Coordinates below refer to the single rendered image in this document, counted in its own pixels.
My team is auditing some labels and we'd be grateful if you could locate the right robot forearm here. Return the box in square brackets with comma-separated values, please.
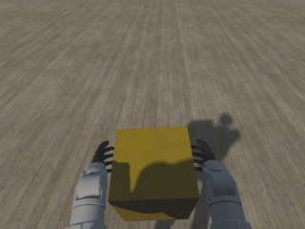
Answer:
[202, 159, 252, 229]

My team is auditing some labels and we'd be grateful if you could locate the robot left hand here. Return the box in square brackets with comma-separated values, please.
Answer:
[91, 140, 114, 173]

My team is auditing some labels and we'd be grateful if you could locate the robot right hand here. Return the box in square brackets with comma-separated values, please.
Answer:
[191, 139, 215, 172]

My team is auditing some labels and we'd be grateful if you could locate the left robot forearm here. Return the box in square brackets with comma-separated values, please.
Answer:
[66, 162, 108, 229]

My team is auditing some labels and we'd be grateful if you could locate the carton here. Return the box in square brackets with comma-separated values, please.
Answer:
[108, 126, 200, 221]

